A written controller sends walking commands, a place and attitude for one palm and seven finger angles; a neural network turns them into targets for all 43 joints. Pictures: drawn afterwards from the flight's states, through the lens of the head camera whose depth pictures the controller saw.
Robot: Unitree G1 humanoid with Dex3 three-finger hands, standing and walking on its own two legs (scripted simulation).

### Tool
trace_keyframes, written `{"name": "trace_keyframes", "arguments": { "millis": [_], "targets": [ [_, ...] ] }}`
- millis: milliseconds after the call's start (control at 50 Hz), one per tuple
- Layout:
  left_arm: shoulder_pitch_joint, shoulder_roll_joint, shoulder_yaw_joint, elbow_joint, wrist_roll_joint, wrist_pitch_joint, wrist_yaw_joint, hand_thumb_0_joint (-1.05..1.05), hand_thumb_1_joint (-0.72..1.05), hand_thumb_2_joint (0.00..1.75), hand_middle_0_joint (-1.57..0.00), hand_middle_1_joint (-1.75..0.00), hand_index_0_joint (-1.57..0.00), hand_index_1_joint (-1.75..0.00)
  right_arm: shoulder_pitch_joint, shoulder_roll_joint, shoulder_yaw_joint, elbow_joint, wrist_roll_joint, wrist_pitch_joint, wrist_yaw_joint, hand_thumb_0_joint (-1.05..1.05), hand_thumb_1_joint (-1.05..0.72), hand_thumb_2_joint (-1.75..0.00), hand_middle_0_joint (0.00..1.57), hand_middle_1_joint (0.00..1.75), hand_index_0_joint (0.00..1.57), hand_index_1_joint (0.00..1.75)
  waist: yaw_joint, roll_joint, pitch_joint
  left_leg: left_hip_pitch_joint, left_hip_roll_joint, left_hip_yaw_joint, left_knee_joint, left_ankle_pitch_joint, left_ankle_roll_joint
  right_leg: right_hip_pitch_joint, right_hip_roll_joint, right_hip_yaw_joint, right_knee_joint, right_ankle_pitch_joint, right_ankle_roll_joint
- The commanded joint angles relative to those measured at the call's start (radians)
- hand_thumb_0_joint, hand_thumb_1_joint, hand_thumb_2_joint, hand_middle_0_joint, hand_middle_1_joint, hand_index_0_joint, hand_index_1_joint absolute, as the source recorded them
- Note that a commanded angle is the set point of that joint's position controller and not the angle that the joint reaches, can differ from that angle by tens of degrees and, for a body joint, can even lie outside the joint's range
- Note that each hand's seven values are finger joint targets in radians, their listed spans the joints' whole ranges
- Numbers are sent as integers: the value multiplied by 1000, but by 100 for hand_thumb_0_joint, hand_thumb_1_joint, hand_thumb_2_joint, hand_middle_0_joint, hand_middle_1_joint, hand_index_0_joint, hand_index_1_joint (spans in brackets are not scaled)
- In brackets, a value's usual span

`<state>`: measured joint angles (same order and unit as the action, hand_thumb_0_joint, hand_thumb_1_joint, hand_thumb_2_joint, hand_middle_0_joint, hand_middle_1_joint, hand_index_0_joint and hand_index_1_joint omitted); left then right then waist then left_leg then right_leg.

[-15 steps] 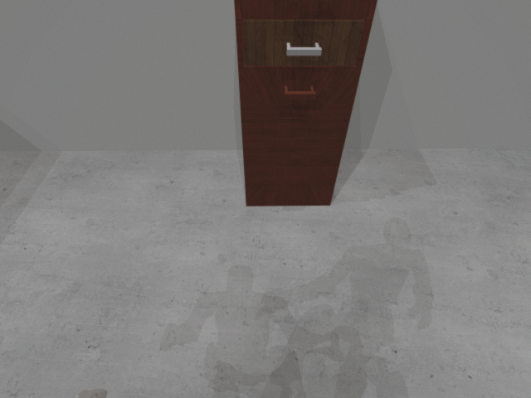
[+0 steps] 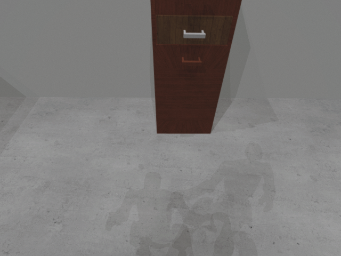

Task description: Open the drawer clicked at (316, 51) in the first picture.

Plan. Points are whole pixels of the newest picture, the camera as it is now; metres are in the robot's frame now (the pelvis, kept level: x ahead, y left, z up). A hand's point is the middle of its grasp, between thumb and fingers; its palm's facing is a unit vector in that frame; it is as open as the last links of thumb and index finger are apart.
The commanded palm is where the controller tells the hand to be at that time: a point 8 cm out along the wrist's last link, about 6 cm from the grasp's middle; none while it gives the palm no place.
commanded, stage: stand and wait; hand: left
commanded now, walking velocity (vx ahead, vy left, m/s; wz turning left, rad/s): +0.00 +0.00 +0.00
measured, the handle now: (193, 33) +1.13 -0.04 +0.04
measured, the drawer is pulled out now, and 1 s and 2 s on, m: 0.00 0.00 0.00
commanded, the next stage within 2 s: look at it before walking up in 0.52 s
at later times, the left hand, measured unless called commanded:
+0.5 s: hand out of the picture +0.06 +0.24 -0.15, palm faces -0.03 -0.94 -0.33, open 7.4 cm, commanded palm none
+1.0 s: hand out of the picture +0.06 +0.24 -0.15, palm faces -0.03 -0.95 -0.32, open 7.4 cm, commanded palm none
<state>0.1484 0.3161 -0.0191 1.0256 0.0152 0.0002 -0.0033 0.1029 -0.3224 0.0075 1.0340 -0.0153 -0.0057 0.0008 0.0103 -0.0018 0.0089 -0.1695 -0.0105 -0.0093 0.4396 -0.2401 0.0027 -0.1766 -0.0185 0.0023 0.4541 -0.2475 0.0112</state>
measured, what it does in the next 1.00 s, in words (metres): stands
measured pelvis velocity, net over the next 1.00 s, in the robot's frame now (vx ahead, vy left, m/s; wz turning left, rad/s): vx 0.00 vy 0.00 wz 0.00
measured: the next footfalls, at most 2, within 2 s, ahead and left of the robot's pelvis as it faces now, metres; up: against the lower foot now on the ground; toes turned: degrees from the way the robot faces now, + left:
left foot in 1.94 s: +0.02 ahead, +0.11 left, +0.00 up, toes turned -16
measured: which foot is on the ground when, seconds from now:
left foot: down 0.00-1.00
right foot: down 0.00-1.00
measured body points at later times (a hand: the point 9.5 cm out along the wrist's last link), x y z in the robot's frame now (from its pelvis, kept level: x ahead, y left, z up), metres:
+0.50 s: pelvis -0.01 +0.00 +0.00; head -0.01 -0.01 +0.45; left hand +0.06 +0.29 -0.13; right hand +0.06 -0.30 -0.13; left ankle +0.00 +0.12 -0.74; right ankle +0.00 -0.13 -0.74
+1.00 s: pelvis +0.00 +0.00 +0.00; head +0.00 +0.00 +0.45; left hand +0.06 +0.29 -0.13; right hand +0.07 -0.30 -0.13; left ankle +0.00 +0.12 -0.74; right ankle +0.00 -0.13 -0.74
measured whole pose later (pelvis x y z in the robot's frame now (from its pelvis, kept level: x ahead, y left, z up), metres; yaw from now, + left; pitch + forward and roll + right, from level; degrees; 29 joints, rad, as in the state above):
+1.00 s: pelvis +0.00 +0.00 +0.00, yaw +0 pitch -2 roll +0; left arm 0.16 0.33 -0.01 1.08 0.02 0.00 0.00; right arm 0.13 -0.33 0.01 1.11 -0.01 -0.01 0.00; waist 0.01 0.00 0.02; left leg -0.14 0.00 -0.01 0.37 -0.20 0.00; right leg -0.15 -0.01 0.00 0.38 -0.20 0.01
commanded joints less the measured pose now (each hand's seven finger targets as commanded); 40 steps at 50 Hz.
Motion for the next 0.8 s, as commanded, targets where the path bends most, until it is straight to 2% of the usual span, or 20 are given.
{"name": "trace_keyframes", "arguments": {
  "millis": [0,180,280,480,620,680,780],
  "targets": [
    [-42,219,51,-57,-3,-24,16,0,90,90,-20,-30,-20,-30,-44,-205,-49,-56,2,-27,-12,0,-90,-90,20,30,20,30,-10,-4,-37,4,109,-88,-80,136,33,-2,-96,100,-92,119,-45],
    [-31,218,52,-28,-5,-27,16,0,90,90,-20,-30,-20,-30,-26,-207,-45,-20,6,-28,-13,0,-90,-90,20,30,20,30,-7,-5,-56,15,116,-91,-88,157,29,27,-99,101,-103,144,-46],
    [-27,220,49,-14,-5,-26,16,0,90,90,-20,-30,-20,-30,-22,-208,-42,-3,8,-26,-12,0,-90,-90,20,30,20,30,-6,-8,-30,6,118,-92,-102,130,27,16,-101,104,-118,113,-45],
    [-28,219,48,-6,-4,-26,16,0,90,90,-20,-30,-20,-30,-13,-210,-42,11,8,-27,-11,0,-90,-90,20,30,20,30,-7,-15,-29,16,121,-95,-115,135,26,16,-100,105,-128,112,-43],
    [-31,218,47,-6,-3,-25,16,0,90,90,-20,-30,-20,-30,-18,-209,-41,13,7,-28,-10,0,-90,-90,20,30,20,30,-7,1,-18,15,123,-94,-127,126,26,11,-99,106,-134,105,-41],
    [-30,219,49,-8,-3,-28,16,0,90,90,-20,-30,-20,-30,-15,-210,-42,11,8,-28,-10,0,-90,-90,20,30,20,30,-8,-16,-30,24,122,-96,-122,140,25,14,-99,108,-135,117,-42],
    [-27,216,48,-7,-2,-25,15,0,90,90,-20,-30,-20,-30,-18,-209,-42,10,8,-27,-10,0,-90,-90,20,30,20,30,-7,7,-15,17,122,-98,-134,120,25,10,-95,106,-141,95,-39]
  ]
}}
